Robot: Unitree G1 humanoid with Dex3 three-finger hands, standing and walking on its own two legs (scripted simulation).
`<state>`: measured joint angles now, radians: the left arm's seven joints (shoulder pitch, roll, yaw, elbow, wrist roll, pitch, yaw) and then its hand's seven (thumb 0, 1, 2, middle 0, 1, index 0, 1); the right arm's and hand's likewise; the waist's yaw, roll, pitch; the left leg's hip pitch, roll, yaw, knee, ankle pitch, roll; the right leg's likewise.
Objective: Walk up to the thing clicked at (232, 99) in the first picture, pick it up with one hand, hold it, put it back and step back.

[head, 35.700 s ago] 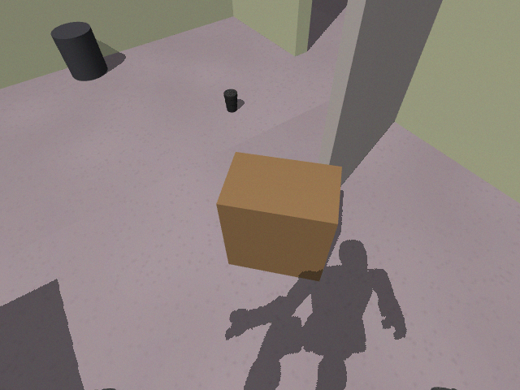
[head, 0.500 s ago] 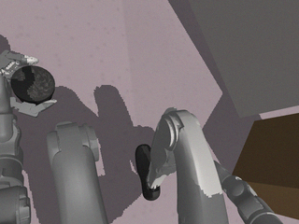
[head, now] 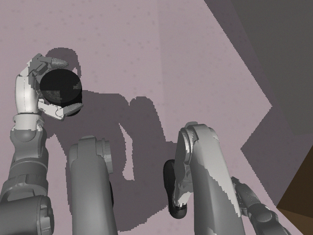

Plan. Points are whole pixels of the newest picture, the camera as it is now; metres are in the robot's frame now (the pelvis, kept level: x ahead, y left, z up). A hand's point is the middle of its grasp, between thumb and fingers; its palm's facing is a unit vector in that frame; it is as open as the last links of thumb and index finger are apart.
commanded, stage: settle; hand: left
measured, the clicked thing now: (65, 96) +0.43 +0.20 -0.10
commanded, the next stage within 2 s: lift in 0.66 s
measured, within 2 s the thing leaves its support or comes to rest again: neither
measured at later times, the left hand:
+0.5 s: hand (53, 82) +0.44 +0.21 -0.02, palm faces +0.05 -1.00 -0.06, open 11.2 cm
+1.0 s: hand (50, 77) +0.43 +0.21 +0.00, palm faces +0.03 -1.00 -0.05, open 11.2 cm
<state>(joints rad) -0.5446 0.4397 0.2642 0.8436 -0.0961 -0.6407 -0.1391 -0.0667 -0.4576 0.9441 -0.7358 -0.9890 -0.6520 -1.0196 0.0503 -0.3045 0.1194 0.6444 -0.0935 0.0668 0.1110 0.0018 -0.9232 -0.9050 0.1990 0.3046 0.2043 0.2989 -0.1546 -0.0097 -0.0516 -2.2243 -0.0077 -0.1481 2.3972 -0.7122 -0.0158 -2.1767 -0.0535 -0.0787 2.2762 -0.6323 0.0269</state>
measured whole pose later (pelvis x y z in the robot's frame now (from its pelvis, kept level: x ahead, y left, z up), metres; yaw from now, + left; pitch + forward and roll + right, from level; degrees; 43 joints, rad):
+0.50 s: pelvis +0.00 +0.00 +0.03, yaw +2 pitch +33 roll -5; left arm -0.58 0.38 0.30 0.86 -0.10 -0.60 -0.18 -0.07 -0.49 0.99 -0.73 -1.01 -0.65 -1.05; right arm 0.06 -0.29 0.06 0.64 -0.07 0.04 0.07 0.00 -0.93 -0.91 0.20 0.30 0.20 0.30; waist -0.14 0.00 -0.11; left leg -2.16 0.00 -0.10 2.29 -0.72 -0.02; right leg -2.14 -0.06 -0.04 2.21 -0.65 0.02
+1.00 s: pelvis +0.01 -0.01 +0.04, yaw +4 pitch +34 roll -4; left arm -0.57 0.37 0.32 0.85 -0.12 -0.58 -0.23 -0.08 -0.52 1.02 -0.74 -1.03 -0.65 -1.06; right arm 0.10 -0.29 0.04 0.65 -0.05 0.02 0.06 0.00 -0.94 -0.91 0.20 0.30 0.20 0.30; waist -0.14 0.01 -0.13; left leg -2.11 0.00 -0.08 2.24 -0.71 -0.02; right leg -2.10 -0.06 -0.03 2.17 -0.65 0.01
